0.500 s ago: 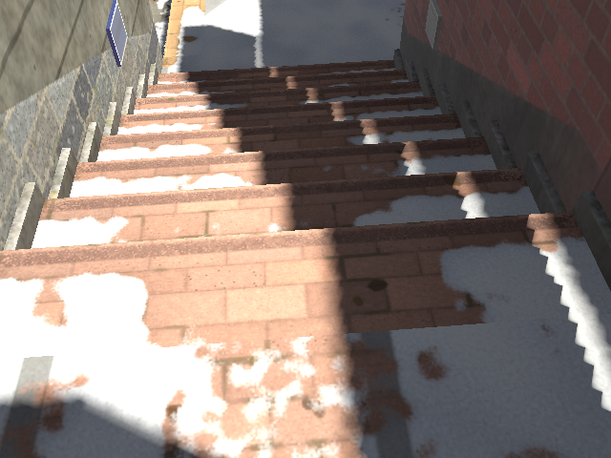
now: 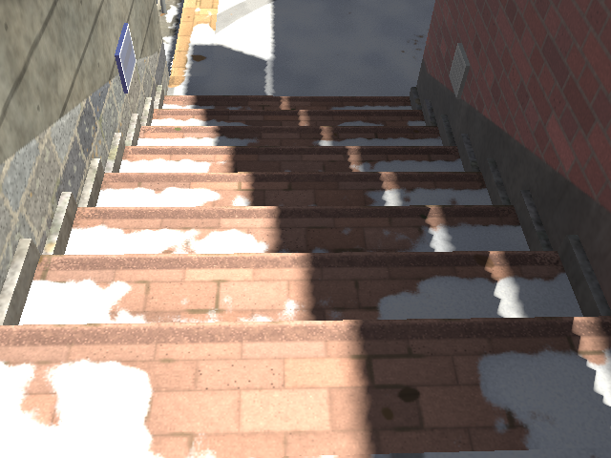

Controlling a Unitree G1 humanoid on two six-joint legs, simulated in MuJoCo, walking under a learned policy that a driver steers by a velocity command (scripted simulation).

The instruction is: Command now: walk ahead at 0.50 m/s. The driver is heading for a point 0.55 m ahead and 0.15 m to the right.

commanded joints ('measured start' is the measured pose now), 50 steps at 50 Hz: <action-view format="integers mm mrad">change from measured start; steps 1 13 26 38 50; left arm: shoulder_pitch -22 -288 122 139 233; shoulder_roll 35 -6 -48 31 -31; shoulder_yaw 14 -46 -22 4 0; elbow -53 -181 -37 -33 -19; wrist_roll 5 83 66 73 38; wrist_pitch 5 6 -40 -63 27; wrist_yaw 5 -68 -12 -75 -80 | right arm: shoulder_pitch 4 272 70 -105 -202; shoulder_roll -128 -84 20 -66 -119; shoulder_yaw -31 14 26 4 12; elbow -31 140 68 17 64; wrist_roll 2 -83 -97 -56 20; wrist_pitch -21 -38 -40 3 14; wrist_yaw -7 70 17 53 92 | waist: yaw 18 -59 37 -40 75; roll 100 104 -7 -17 106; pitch -45 83 -8 -34 -96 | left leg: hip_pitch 162 290 -342 -193 54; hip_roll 261 294 156 105 190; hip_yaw -256 -141 -151 -68 -238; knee -231 -239 794 277 16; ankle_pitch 170 204 -156 284 160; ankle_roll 157 198 60 -60 55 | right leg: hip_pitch -154 -148 486 340 321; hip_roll -56 10 -192 -104 54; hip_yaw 38 -13 303 4 -45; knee -96 -518 -912 -780 -634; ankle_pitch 115 382 154 940 -105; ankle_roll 7 -4 -236 -162 122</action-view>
